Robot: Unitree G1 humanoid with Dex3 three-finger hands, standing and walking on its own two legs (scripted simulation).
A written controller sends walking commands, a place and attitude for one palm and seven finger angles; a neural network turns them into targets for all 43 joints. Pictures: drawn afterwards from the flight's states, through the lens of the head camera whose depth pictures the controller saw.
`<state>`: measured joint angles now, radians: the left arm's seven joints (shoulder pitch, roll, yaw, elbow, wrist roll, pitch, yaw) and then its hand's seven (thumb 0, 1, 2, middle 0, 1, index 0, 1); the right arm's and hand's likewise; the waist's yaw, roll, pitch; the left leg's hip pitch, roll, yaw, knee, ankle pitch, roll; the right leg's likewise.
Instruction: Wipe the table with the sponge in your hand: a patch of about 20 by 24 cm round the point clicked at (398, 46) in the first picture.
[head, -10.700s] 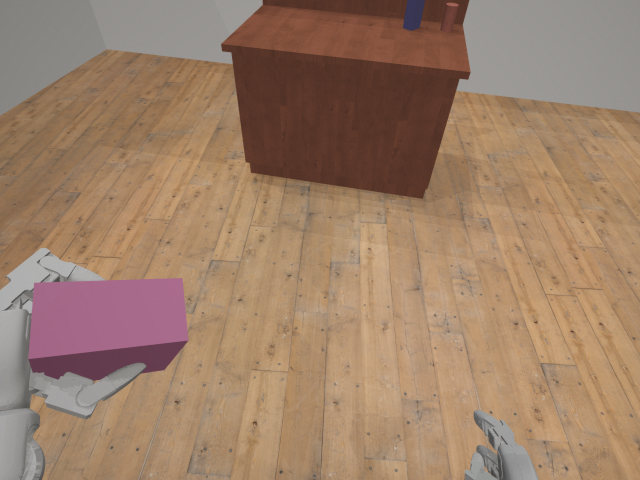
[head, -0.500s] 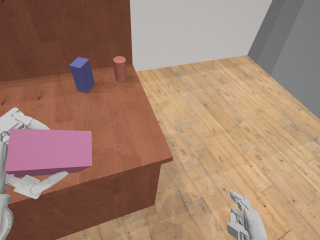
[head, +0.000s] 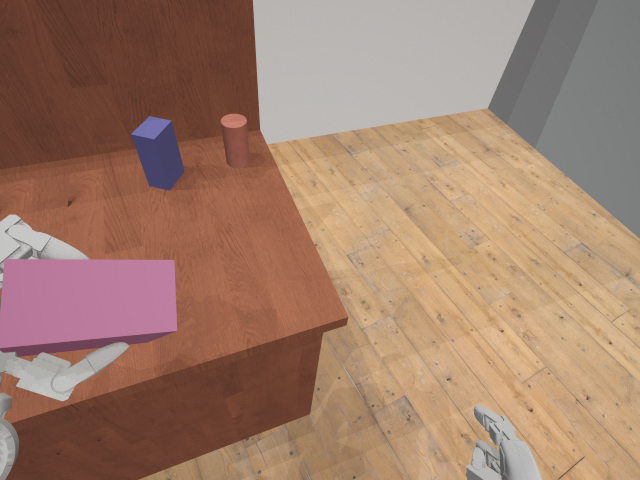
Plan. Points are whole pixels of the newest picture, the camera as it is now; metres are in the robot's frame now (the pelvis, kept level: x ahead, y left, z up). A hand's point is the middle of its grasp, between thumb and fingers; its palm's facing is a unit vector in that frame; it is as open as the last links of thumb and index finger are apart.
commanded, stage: shuffle to correct the standing spot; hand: left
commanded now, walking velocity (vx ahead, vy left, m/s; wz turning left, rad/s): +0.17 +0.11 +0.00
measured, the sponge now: (114, 308) +0.23 +0.21 +0.16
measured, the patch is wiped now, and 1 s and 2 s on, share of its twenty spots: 0.00 0.00 0.00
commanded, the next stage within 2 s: come to a stop and stand still in 0.42 s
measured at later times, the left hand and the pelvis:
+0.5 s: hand (35, 253) +0.27 +0.29 +0.18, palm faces +0.38 -0.81 -0.45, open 10.4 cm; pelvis +0.04 +0.05 +0.00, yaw +2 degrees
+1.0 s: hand out of the picture +0.28 +0.33 +0.20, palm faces +0.40 -0.76 -0.50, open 10.4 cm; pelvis +0.05 +0.06 +0.02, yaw +2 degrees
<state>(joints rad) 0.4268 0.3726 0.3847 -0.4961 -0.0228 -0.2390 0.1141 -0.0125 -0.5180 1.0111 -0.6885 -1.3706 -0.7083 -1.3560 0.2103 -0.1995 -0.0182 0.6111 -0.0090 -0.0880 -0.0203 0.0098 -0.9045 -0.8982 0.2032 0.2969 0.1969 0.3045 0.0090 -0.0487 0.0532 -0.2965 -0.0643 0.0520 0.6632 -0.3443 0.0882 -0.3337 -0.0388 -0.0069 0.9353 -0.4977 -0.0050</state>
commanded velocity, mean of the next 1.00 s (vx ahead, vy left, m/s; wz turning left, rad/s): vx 0.06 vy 0.01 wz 0.00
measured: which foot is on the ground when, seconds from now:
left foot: down 0.00-0.14, up 0.16-0.36, down 0.38-1.00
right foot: up 0.00-0.12, down 0.14-1.00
